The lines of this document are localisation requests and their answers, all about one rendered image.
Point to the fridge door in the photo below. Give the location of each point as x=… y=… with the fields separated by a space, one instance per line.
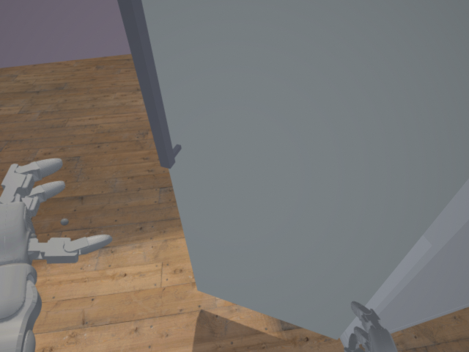
x=320 y=140

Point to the robot left hand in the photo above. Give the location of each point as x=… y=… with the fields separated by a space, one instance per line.
x=19 y=202

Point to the handle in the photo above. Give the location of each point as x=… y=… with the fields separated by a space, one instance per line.
x=133 y=17

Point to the left robot forearm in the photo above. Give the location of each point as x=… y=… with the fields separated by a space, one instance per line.
x=20 y=306

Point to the robot right hand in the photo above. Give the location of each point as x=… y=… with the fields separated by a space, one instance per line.
x=377 y=339

